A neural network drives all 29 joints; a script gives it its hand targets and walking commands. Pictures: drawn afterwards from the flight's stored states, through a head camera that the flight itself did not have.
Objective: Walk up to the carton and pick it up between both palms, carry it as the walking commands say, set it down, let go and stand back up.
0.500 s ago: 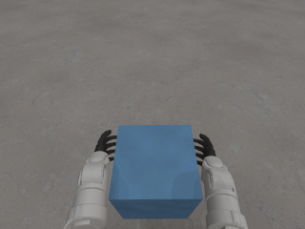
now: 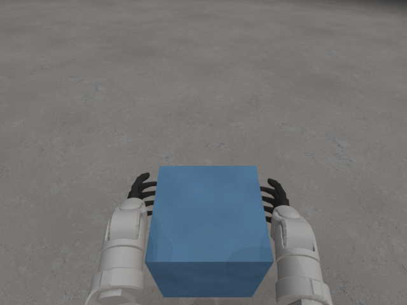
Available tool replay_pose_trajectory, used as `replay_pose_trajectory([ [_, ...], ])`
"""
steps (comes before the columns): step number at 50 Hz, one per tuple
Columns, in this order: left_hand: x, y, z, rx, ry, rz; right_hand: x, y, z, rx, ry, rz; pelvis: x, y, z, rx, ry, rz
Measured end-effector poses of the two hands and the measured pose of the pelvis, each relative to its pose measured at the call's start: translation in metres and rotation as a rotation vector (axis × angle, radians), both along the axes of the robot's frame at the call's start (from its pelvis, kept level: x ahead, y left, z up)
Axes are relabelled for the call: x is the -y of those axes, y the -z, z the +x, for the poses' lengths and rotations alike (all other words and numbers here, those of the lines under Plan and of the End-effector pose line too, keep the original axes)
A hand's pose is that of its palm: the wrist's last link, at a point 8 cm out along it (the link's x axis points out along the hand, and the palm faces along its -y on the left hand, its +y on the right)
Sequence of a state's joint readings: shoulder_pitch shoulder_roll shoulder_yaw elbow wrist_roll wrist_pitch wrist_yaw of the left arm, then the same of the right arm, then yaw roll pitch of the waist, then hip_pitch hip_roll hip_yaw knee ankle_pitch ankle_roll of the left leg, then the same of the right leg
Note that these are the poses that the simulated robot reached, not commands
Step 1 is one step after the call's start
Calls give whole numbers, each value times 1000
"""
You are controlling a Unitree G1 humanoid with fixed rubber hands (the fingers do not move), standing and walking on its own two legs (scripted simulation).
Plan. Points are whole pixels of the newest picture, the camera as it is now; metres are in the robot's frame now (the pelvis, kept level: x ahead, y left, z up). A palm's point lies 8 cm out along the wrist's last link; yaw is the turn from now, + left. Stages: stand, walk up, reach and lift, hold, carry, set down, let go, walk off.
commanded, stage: reach and lift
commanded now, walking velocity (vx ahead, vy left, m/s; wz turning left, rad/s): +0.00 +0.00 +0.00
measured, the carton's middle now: (207, 234) +0.29 +0.02 -0.03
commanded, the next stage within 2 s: hold in 1.06 s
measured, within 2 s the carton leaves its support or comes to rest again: neither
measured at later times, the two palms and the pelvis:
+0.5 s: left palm (142, 202) +0.30 +0.16 +0.05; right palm (285, 216) +0.30 -0.14 +0.05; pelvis +0.01 +0.01 +0.00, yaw +0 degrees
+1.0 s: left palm (141, 209) +0.29 +0.16 +0.05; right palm (286, 225) +0.28 -0.14 +0.05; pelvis +0.00 +0.01 +0.00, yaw +0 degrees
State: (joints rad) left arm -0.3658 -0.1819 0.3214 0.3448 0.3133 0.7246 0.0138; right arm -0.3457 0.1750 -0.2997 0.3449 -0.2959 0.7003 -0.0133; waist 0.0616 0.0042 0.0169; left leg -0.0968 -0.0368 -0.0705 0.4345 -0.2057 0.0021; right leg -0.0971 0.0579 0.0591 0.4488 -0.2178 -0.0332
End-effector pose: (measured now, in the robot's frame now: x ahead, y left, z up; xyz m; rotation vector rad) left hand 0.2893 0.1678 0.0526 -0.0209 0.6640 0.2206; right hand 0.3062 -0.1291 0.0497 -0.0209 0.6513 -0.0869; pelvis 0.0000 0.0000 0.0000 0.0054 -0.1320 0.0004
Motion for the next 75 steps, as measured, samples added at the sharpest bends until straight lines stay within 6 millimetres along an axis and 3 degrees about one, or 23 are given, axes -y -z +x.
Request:
replay_pose_trajectory([
  [30,9,3,15,-19,101,23,9,0,-8,-16,56,-37,-15,-4,16,-10,7,-8],
  [56,11,5,-3,-17,91,19,11,2,-25,-17,67,-20,-13,1,-7,15,8,-4],
  [75,8,2,5,-21,97,28,8,0,-18,-22,60,-28,-15,-1,3,12,1,-7],
])
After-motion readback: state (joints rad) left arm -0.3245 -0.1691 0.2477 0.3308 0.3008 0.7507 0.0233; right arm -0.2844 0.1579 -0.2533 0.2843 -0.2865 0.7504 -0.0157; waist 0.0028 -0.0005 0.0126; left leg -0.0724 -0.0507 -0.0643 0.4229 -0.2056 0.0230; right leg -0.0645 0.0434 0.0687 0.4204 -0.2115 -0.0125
